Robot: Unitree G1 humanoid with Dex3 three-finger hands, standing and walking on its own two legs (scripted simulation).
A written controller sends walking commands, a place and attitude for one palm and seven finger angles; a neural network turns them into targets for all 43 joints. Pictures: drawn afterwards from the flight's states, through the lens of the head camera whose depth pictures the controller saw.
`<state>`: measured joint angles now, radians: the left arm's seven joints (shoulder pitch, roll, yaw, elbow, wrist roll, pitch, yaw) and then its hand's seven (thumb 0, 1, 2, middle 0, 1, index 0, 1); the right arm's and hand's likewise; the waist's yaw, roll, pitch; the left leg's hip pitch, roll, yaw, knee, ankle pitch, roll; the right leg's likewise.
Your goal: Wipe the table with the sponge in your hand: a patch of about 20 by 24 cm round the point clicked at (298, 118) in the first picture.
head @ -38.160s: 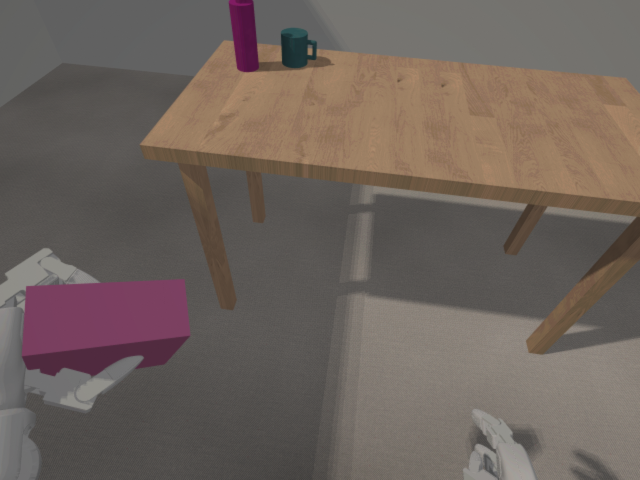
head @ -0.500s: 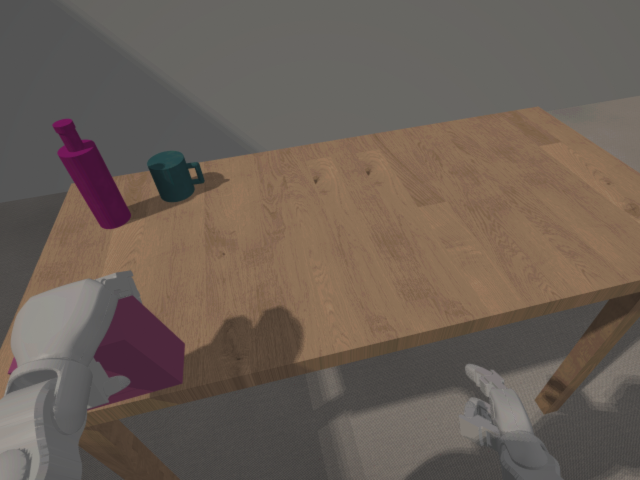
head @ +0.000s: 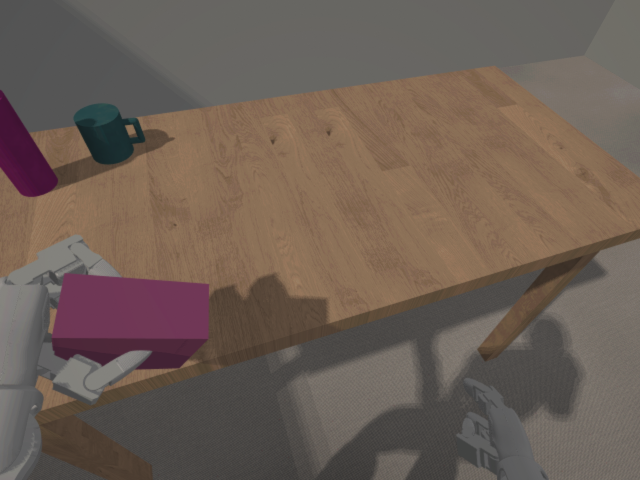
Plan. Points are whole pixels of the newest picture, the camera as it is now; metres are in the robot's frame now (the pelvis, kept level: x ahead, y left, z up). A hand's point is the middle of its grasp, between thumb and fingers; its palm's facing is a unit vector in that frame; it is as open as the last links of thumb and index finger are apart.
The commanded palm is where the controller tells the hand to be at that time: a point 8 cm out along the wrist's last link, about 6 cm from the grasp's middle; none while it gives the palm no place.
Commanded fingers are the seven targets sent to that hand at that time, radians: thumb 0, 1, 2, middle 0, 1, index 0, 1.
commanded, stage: step back with the hand held close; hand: left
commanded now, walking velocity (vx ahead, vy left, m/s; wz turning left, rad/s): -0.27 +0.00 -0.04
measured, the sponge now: (152, 328) +0.23 +0.19 +0.11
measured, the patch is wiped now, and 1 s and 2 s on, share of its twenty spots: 1.00 1.00 1.00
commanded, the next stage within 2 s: stop stepping back and stand still in 1.04 s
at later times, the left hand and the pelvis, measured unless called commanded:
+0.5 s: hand out of the picture +0.13 +0.26 +0.17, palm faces +0.37 -0.85 -0.37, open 9.3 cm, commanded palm +0.08 +0.31 +0.20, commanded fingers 0.00 0.10 1.30 -1.20 -1.60 -1.20 -1.60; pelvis -0.08 +0.03 -0.02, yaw +0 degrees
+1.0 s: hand out of the picture +0.03 +0.28 +0.20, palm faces +0.47 -0.80 -0.37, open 9.3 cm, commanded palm -0.03 +0.32 +0.20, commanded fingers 0.00 0.10 1.30 -1.20 -1.60 -1.20 -1.60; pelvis -0.17 +0.03 -0.03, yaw +4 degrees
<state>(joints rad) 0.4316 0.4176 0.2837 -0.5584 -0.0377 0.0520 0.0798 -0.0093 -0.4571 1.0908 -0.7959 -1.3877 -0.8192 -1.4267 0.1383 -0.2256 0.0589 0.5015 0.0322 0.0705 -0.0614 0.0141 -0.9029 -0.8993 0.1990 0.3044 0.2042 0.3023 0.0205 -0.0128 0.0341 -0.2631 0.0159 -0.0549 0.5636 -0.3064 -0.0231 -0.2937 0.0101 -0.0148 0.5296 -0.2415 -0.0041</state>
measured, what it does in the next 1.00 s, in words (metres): walks backwards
